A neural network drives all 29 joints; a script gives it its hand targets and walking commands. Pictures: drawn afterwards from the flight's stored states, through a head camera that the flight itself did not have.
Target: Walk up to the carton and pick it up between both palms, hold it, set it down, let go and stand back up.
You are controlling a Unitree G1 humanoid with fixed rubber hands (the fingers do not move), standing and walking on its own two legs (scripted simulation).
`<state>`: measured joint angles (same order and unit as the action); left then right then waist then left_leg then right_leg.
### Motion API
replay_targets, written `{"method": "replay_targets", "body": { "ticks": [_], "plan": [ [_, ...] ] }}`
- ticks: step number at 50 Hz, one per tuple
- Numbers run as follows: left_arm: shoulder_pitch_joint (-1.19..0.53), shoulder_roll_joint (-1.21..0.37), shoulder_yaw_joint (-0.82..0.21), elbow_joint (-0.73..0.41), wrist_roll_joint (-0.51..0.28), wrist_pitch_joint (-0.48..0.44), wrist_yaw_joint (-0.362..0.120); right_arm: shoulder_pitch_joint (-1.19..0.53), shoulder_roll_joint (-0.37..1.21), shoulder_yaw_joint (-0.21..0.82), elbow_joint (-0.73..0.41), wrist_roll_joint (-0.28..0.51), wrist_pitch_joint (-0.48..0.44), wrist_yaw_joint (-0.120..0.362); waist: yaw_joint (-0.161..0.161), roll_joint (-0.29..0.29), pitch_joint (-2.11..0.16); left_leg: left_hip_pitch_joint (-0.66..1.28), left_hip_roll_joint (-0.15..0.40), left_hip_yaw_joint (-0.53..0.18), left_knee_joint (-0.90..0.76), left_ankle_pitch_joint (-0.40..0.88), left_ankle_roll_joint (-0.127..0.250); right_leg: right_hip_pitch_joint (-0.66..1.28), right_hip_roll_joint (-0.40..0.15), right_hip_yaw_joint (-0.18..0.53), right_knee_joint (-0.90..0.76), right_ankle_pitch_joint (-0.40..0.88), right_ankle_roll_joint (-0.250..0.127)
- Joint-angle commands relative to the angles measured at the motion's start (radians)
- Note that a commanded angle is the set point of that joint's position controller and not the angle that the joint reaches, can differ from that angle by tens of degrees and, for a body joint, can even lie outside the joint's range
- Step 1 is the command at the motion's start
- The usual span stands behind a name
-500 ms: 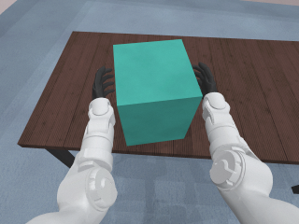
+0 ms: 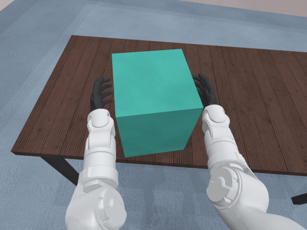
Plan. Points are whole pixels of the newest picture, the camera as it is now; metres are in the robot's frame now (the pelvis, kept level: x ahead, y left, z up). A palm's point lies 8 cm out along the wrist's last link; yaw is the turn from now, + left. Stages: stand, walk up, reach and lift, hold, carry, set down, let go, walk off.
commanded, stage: reach and lift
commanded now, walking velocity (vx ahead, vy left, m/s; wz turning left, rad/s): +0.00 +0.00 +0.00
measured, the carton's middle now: (151, 106) +0.47 +0.06 +0.00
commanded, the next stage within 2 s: none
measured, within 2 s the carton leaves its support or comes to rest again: leaves its support in 1.22 s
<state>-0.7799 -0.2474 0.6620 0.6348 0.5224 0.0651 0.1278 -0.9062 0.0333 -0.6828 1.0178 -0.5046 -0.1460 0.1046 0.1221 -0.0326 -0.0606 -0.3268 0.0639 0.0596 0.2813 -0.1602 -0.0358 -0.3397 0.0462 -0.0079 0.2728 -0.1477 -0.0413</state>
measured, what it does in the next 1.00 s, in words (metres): stands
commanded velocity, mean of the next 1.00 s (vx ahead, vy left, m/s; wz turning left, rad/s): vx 0.00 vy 0.00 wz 0.00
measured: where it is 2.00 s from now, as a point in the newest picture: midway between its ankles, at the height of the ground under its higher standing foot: outside the picture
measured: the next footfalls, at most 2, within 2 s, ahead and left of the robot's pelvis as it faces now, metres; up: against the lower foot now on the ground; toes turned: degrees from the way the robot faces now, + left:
none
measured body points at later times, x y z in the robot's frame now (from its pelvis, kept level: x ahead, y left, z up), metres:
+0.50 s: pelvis +0.00 +0.00 +0.00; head +0.07 +0.02 +0.44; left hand +0.40 +0.20 +0.07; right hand +0.46 -0.09 +0.07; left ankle -0.04 +0.14 -0.75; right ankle -0.02 -0.09 -0.75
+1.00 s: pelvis -0.02 +0.00 +0.00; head +0.04 +0.01 +0.45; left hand +0.38 +0.20 +0.07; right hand +0.44 -0.08 +0.07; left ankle -0.04 +0.14 -0.75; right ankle -0.02 -0.09 -0.75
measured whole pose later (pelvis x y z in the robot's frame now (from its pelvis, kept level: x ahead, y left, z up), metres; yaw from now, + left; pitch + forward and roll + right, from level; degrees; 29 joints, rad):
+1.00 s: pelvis -0.02 +0.00 +0.00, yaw +1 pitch +12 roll +0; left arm -0.73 -0.18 0.56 0.71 0.40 0.06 0.16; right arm -0.87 0.01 -0.58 1.09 -0.42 -0.17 0.05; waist 0.10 -0.02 -0.10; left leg -0.36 0.06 0.05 0.30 -0.14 -0.04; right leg -0.36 0.04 -0.03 0.29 -0.13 -0.04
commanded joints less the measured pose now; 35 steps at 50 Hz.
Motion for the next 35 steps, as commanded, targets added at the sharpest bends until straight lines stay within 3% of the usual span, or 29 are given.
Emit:
{"method": "replay_targets", "body": {
  "ticks": [1,35],
  "plan": [
    [-0.300,-0.309,-0.208,0.046,0.003,-0.002,-0.087,-0.368,0.353,0.206,0.053,-0.028,-0.027,0.117,0.030,-0.031,-0.476,0.145,-0.038,0.098,0.064,0.494,0.042,0.300,-0.030,-0.067,0.067,0.470,0.053],
    [-0.349,-0.308,-0.289,0.067,-0.064,-0.021,-0.085,-0.415,0.358,0.249,0.083,0.019,-0.046,0.108,0.015,-0.017,-0.534,0.173,-0.035,0.088,0.074,0.486,0.033,0.248,-0.021,-0.079,0.061,0.416,0.055]
  ]
}}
